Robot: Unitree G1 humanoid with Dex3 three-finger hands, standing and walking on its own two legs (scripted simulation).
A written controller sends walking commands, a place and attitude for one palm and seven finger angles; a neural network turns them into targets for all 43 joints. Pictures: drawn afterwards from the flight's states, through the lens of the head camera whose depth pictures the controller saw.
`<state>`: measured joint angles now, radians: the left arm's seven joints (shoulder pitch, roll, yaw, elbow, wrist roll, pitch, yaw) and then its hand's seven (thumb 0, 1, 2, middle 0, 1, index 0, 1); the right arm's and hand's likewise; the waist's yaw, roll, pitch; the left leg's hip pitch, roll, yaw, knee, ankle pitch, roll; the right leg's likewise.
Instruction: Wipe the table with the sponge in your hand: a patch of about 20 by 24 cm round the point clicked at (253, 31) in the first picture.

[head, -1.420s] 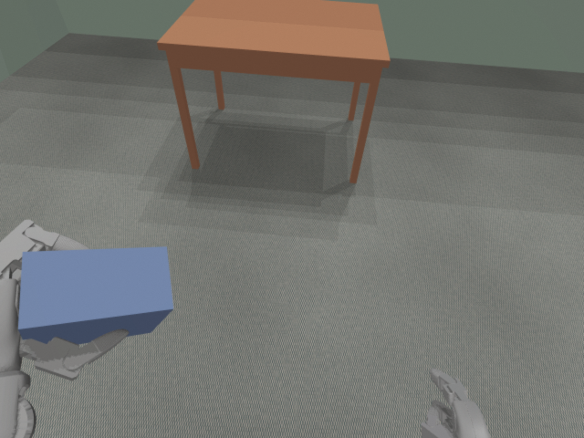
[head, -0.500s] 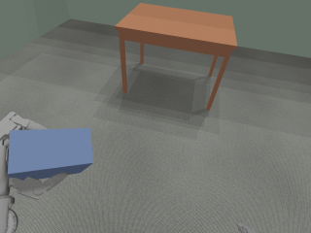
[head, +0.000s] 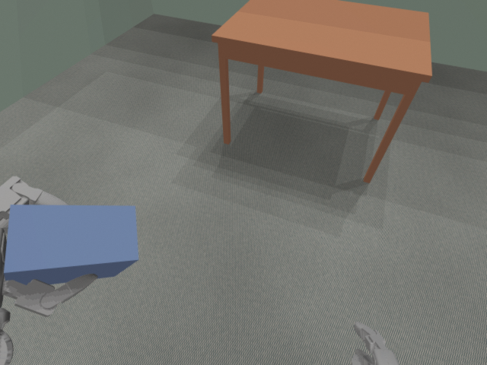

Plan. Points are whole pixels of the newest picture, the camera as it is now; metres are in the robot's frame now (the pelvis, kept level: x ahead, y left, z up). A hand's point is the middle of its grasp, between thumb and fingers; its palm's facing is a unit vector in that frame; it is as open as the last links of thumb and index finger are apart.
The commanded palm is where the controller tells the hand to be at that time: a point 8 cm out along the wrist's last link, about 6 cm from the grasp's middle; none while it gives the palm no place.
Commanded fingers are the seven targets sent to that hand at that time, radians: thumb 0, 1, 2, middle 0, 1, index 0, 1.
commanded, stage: walk to a spot facing it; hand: left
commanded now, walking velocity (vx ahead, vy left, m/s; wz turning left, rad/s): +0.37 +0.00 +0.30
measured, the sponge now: (90, 246) +0.23 +0.21 +0.15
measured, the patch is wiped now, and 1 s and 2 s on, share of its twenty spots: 0.00 0.00 0.00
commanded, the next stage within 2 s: none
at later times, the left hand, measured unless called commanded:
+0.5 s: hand (89, 170) +0.32 +0.24 +0.18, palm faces +0.54 -0.72 -0.44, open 10.8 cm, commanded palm +0.27 +0.28 +0.18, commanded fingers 0.00 0.10 1.30 -1.20 -1.60 -1.20 -1.60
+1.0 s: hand (118, 112) +0.46 +0.25 +0.18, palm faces +0.63 -0.62 -0.47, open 10.8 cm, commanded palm +0.41 +0.26 +0.18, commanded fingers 0.00 0.10 1.30 -1.20 -1.60 -1.20 -1.60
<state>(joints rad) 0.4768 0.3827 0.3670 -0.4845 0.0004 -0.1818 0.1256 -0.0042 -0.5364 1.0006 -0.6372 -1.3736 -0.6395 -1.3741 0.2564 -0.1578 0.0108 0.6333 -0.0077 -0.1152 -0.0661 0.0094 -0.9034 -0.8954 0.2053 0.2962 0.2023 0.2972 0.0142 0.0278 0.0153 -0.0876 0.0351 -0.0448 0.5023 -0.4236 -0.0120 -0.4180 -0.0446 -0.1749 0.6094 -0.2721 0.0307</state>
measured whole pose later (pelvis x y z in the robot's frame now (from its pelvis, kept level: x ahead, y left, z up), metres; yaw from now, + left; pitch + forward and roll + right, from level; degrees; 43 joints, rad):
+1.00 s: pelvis +0.32 -0.05 -0.01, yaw +14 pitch +0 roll +0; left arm 0.44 0.35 0.38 -0.44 -0.01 -0.21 0.15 0.00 -0.54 1.00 -0.64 -1.37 -0.64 -1.37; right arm 0.27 -0.17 0.00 0.63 0.02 -0.08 -0.07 0.01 -0.90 -0.90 0.21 0.30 0.20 0.30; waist 0.04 0.06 0.02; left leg -0.24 0.12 0.08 0.67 -0.40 -0.01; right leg -0.34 -0.09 -0.19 0.59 -0.24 0.02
